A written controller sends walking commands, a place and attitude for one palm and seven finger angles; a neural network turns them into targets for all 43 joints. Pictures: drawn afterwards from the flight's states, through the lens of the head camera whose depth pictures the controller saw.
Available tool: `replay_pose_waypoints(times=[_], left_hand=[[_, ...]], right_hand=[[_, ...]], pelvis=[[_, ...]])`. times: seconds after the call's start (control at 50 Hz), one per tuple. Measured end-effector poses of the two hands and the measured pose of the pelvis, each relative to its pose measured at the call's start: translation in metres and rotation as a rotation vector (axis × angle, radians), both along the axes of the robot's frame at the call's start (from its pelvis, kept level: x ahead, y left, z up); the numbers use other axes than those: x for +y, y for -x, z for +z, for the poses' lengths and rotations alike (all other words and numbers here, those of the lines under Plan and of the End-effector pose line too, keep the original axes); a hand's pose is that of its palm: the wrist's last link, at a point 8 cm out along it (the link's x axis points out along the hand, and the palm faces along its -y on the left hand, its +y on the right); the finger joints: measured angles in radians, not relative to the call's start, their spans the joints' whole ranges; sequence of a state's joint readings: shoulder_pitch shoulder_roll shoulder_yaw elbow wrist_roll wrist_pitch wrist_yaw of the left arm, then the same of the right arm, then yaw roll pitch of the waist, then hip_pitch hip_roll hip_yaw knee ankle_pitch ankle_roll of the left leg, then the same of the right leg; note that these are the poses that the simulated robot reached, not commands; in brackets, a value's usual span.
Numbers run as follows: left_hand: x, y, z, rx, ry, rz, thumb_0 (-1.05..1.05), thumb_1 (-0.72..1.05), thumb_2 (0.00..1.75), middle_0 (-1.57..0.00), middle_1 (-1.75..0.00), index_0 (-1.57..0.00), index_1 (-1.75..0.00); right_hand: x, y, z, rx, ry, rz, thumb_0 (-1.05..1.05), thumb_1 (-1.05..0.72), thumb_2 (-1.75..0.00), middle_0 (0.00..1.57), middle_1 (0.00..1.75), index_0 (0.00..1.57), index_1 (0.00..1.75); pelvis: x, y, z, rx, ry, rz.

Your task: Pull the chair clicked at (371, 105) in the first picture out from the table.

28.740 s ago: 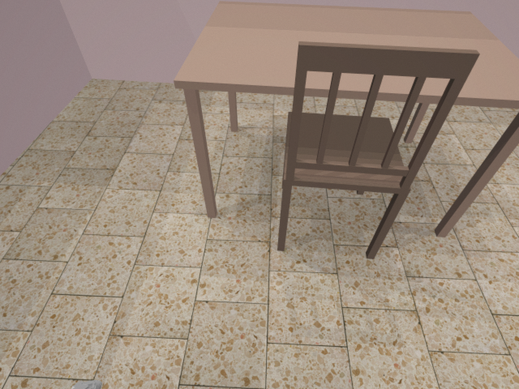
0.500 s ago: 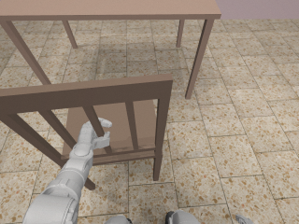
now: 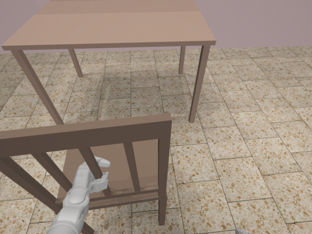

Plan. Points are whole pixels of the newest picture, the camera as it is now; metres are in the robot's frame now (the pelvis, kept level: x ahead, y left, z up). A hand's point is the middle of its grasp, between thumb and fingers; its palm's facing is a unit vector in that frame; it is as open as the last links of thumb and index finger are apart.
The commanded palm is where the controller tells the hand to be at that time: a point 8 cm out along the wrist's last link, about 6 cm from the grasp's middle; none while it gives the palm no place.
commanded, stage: stop walking, hand still on the chair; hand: left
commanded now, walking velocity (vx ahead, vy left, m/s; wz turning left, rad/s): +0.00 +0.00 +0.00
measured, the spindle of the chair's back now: (97, 173) +0.30 +0.19 -0.06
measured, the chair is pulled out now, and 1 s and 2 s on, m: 0.64 0.64 0.64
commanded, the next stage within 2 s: open the thumb and straighten the fingers in 0.56 s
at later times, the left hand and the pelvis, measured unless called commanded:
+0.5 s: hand (103, 181) +0.27 +0.17 -0.06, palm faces +0.07 -0.97 -0.22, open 5.5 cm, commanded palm +0.25 +0.22 -0.04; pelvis +0.05 +0.01 +0.01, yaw -1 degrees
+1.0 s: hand (98, 176) +0.28 +0.19 -0.05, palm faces +0.07 -0.97 -0.23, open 10.7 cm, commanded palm +0.26 +0.23 -0.03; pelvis +0.06 +0.01 -0.02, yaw +0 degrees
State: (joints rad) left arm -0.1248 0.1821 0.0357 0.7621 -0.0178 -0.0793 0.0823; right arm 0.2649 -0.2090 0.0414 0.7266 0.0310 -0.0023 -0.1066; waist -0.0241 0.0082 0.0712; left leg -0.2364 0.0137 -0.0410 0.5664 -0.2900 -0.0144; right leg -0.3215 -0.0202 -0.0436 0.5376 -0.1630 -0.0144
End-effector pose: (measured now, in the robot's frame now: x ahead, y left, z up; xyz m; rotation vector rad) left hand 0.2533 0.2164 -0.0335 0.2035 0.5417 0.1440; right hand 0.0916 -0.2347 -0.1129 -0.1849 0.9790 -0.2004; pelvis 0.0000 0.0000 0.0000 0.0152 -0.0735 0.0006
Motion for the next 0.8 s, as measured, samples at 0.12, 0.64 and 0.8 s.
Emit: replay_pose_waypoints(times=[0.12,0.64,0.8], left_hand=[[0.0,0.004,0.0,-0.005,-0.002,0.002,0.05,0.66,0.8,-0.31,-1.25,-0.5,-1.45],[0.0,0.002,0.001,0.029,0.016,-0.001,0.07,0.66,0.81,-0.28,-1.27,-0.5,-1.45],[0.006,-0.002,0.003,0.01,0.029,-0.011,0.05,0.58,0.76,-0.34,-1.33,-0.5,-1.45]], right_hand=[[-0.003,-0.022,0.007,-0.052,0.023,0.017,0.01,-0.9,-0.9,0.21,0.3,0.21,0.3],[0.015,-0.103,0.035,-0.152,0.009,0.045,0.01,-0.9,-0.9,0.2,0.3,0.21,0.3],[0.006,-0.099,0.033,-0.195,-0.013,0.032,0.01,-0.9,-0.9,0.21,0.3,0.21,0.3]], pelvis=[[0.003,-0.01,0.001,0.014,0.006,-0.002],[0.011,-0.05,0.012,0.04,0.008,-0.018],[0.009,-0.049,0.002,0.1,0.01,-0.004]])
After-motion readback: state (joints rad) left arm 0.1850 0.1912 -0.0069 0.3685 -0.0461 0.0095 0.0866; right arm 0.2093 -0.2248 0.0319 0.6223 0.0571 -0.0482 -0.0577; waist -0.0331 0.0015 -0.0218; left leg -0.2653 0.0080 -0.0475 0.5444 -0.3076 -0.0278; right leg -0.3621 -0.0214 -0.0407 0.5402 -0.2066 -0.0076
